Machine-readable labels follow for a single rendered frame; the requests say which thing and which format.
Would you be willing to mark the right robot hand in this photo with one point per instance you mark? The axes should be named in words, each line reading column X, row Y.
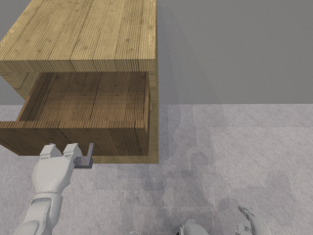
column 258, row 225

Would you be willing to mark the left robot hand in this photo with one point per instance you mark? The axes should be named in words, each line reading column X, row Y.
column 53, row 171

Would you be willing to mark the handle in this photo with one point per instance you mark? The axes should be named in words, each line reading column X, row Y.
column 83, row 162

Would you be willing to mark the robot right thigh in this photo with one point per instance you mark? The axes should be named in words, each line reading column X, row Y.
column 192, row 229

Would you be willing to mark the cabinet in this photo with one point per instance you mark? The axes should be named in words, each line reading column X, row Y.
column 85, row 36

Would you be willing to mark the drawer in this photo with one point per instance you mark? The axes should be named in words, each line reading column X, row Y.
column 111, row 109

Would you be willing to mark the robot left forearm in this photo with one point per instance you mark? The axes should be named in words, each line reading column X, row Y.
column 42, row 215

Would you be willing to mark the right robot shin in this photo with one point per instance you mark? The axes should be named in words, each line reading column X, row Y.
column 190, row 221

